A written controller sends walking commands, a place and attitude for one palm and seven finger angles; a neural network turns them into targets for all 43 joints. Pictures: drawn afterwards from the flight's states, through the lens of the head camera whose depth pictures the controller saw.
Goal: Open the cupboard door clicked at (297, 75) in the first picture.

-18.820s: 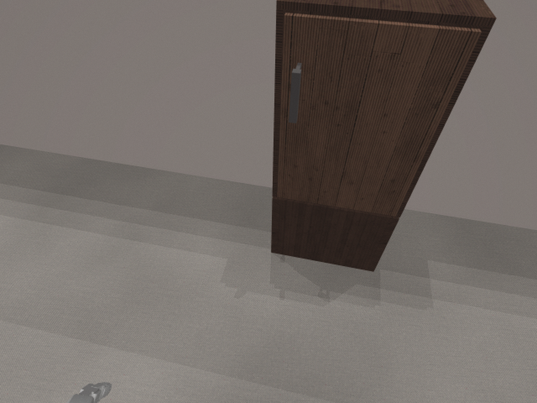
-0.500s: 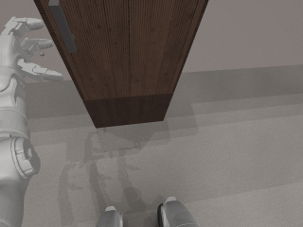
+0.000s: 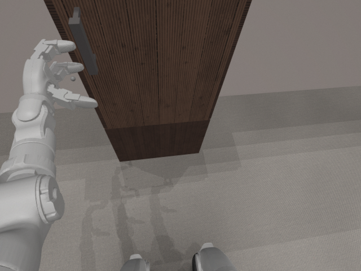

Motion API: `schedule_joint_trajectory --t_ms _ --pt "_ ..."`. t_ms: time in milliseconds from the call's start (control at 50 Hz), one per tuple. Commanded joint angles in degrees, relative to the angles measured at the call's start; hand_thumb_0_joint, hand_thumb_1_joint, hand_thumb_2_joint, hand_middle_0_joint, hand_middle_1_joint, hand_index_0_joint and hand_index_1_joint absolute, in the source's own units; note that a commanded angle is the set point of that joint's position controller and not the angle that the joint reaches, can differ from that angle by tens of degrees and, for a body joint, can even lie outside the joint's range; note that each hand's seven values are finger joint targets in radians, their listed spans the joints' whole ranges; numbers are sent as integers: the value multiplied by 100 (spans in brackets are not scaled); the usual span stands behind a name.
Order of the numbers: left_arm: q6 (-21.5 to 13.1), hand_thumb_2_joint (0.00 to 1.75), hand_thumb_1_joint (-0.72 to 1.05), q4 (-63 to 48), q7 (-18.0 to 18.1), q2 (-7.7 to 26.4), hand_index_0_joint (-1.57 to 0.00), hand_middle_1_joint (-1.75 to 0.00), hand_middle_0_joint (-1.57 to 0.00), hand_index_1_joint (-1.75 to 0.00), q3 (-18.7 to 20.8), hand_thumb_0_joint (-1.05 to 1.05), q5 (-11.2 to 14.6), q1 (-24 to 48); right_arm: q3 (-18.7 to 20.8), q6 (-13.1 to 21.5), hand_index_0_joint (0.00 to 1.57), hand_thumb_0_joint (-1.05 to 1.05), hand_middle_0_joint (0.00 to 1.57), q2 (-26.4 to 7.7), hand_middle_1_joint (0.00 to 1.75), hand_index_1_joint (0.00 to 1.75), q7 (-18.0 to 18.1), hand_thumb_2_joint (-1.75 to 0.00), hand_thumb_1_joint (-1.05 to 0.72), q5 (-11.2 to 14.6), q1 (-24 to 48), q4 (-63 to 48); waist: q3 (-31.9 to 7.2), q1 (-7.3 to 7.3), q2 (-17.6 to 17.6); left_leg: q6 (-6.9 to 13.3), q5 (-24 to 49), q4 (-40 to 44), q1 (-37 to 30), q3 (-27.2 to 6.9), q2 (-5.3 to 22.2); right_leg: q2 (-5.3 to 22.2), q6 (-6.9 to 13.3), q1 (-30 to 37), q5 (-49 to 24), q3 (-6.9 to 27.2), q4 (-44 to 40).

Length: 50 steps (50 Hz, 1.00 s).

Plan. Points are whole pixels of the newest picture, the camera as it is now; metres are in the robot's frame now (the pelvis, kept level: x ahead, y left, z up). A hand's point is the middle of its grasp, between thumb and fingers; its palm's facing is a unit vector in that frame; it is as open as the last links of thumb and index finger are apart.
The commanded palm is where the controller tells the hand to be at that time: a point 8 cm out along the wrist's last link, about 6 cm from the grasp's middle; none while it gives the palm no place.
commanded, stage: slide the fingers in behind the handle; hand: left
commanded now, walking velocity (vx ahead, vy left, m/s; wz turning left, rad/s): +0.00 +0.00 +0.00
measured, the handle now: (85, 43) +0.61 +0.17 +0.10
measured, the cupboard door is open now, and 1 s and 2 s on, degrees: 0 0 0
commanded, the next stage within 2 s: move the hooked fingers beside the handle in 0.88 s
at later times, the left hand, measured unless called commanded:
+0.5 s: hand (79, 77) +0.51 +0.18 +0.09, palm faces +0.08 -1.00 -0.03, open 14.1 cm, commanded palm +0.49 +0.19 +0.09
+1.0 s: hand (78, 77) +0.51 +0.18 +0.09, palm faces +0.08 -1.00 -0.03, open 14.0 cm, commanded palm +0.49 +0.19 +0.09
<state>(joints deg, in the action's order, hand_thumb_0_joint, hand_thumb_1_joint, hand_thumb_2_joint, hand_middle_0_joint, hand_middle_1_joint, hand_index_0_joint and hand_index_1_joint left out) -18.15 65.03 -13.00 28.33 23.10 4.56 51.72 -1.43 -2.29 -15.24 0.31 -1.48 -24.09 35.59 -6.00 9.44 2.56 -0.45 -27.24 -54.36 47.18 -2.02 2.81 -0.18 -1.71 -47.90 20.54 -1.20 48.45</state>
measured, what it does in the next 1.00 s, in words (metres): stands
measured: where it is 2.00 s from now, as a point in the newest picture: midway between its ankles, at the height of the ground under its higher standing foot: outside the picture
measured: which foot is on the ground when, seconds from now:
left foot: down 0.00-1.00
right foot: down 0.00-1.00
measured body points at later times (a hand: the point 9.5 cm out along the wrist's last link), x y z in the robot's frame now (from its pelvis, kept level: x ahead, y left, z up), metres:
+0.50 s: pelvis -0.01 -0.01 +0.00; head +0.11 +0.01 +0.43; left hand +0.50 +0.23 +0.10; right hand -0.01 -0.27 -0.12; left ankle -0.02 +0.12 -0.69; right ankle +0.02 -0.14 -0.69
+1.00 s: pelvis -0.01 +0.00 +0.00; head +0.12 +0.02 +0.43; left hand +0.50 +0.23 +0.10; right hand +0.00 -0.27 -0.12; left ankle -0.02 +0.12 -0.69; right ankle +0.02 -0.14 -0.69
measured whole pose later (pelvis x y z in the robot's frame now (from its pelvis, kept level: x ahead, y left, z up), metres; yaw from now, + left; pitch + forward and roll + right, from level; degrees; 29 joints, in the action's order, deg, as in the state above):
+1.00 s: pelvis -0.01 +0.00 +0.00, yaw +3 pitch +21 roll -3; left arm -19.9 69.6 -6.6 25.9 16.3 5.2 58.7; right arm -1.3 1.2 -15.0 -0.7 -2.8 -23.5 38.9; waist -5.3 8.8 2.2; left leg -0.9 -26.4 -55.7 50.0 -4.5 1.5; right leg 1.0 -1.2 -49.7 20.9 -3.5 50.0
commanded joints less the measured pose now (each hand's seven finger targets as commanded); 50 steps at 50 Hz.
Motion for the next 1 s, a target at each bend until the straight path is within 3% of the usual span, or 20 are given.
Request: schedule_joint_trajectory --t_ms 0,40,80,120,180,320,380,400,420,460,520,600,680,700,760,860,900,920,940,980 --pt "-502 30 -50 -1257 154 1369 -30 -120 -30 -120 165 0 76 2849 369 151 20 0 20 -970 30 30 68 -90 -90 -49 -959 -168 -2547 167 508 78 2551 523 -1556 1 -173 -270 230 1256 -1974 -138 -247" --pt "-540 30 -50 -1292 187 1477 -30 -120 -30 -120 266 0 61 2785 367 167 20 0 20 -965 30 30 66 -90 -90 -54 -932 -193 -2735 106 497 80 2594 498 -1496 37 -197 -252 229 1464 -2133 -97 -213" --pt "-576 30 -50 -1379 196 1348 -30 -120 -30 -120 137 0 15 2730 354 175 20 0 20 -929 30 30 50 -90 -90 -55 -906 -219 -2889 57 720 47 2794 495 -1668 17 -192 -249 249 1430 -2220 -120 -151" --pt "-517 30 -50 -1286 221 1035 -30 -120 -30 -120 -132 0 -20 2776 353 178 20 0 20 -919 30 30 29 -90 -90 -52 -876 -199 -2622 136 652 40 2719 516 -1669 0 -172 -261 240 1219 -2062 -164 -191" --pt "-516 30 -50 -1319 275 1046 -30 -120 -30 -120 -156 0 -11 3075 376 201 20 0 20 -954 30 30 35 -90 -90 -49 -890 -160 -2643 223 613 57 2503 533 -1677 -23 -177 -262 227 1171 -1915 -144 -243" --pt "-480 30 -50 -937 302 594 -30 -120 -30 -120 -515 0 -17 3401 351 284 20 0 20 -939 30 30 38 -90 -90 -76 -949 -11 -2435 405 398 103 2077 511 -1426 -31 -225 -244 217 1033 -1656 -130 -295" --pt "-542 30 -50 -1032 317 601 -30 -120 -30 -120 -519 0 -13 3577 365 320 20 0 20 -946 30 30 31 -90 -90 -101 -997 41 -2627 416 538 88 2157 481 -1589 -64 -219 -233 229 982 -1657 -143 -269" --pt "-541 30 -50 -1006 312 470 -30 -120 -30 -120 -596 0 -17 3462 372 328 20 0 20 -934 30 30 19 -90 -90 -101 -989 29 -2689 380 601 77 2192 477 -1645 -60 -227 -237 235 968 -1656 -147 -264" --pt "-552 30 -50 -1087 302 241 -30 -120 -30 -120 -799 0 -6 3589 366 347 20 0 20 -915 30 30 5 -90 -90 -107 -978 44 -2661 442 708 63 2245 479 -1742 -69 -224 -235 238 882 -1666 -165 -269" --pt "-567 30 -50 -1093 308 114 -30 -120 -30 -120 -875 0 17 3587 375 365 20 0 20 -920 30 30 -9 -90 -90 -127 -1005 61 -2694 451 714 57 2312 465 -1850 -95 -219 -251 256 805 -1646 -195 -267" --pt "-539 30 -50 -1014 365 237 -30 -120 -30 -120 -803 0 21 3721 373 373 20 0 20 -958 30 30 -7 -90 -90 -121 -1011 129 -2526 484 501 72 2044 504 -1646 -117 -228 -240 238 824 -1494 -195 -308" --pt "-535 30 -50 -888 426 -60 -30 -120 -30 -120 -1085 0 -66 3917 365 409 20 0 20 -933 30 30 -15 -90 -90 -131 -1015 200 -2347 578 736 49 1985 509 -1775 -174 -218 -235 254 482 -1289 -238 -299" --pt "-556 30 -50 -938 495 11 -30 -120 -30 -120 -1024 0 -65 3972 375 433 20 0 20 -965 30 30 -27 -90 -90 -157 -1060 219 -2550 572 653 47 2127 488 -1873 -210 -223 -229 258 528 -1351 -250 -278" --pt "-535 30 -50 -870 475 -132 -30 -120 -30 -120 -1110 0 -71 3848 374 439 20 0 20 -941 30 30 -45 -90 -90 -157 -1031 205 -2580 525 818 29 2124 487 -1906 -193 -237 -232 272 511 -1329 -250 -273" --pt "-539 30 -50 -850 478 -170 -30 -120 -30 -120 -1158 0 -57 4031 369 443 20 0 20 -951 30 30 -37 -90 -90 -164 -1065 236 -2488 621 587 54 2124 482 -1880 -219 -230 -243 264 514 -1361 -260 -281" --pt "-531 30 -50 -818 455 151 -30 -120 -30 -120 -883 0 -25 3917 349 439 20 0 20 -968 30 30 -35 -90 -90 -152 -1047 203 -2536 512 540 83 2024 488 -1664 -153 -273 -238 267 771 -1458 -212 -289" --pt "-523 30 -50 -789 413 46 -30 -120 -30 -120 -958 0 -20 3818 338 432 20 0 20 -944 30 30 -44 -90 -90 -148 -1019 187 -2526 510 557 68 2131 493 -1703 -155 -264 -237 264 760 -1529 -236 -275" --pt "-532 30 -50 -829 404 175 -30 -120 -30 -120 -855 0 -30 3757 348 427 20 0 20 -956 30 30 -44 -90 -90 -143 -1002 162 -2553 449 656 61 2148 480 -1731 -142 -261 -235 274 749 -1520 -218 -280" --pt "-526 30 -50 -867 386 -35 -30 -120 -30 -120 -1044 0 -28 3782 339 426 20 0 20 -928 30 30 -56 -90 -90 -133 -983 144 -2514 487 711 54 2167 492 -1760 -140 -265 -239 273 711 -1522 -231 -273" --pt "-558 30 -50 -964 398 -18 -30 -120 -30 -120 -1011 0 -5 3852 352 428 20 0 20 -930 30 30 -58 -90 -90 -148 -993 156 -2566 494 714 39 2257 478 -1897 -181 -239 -247 268 631 -1512 -255 -269"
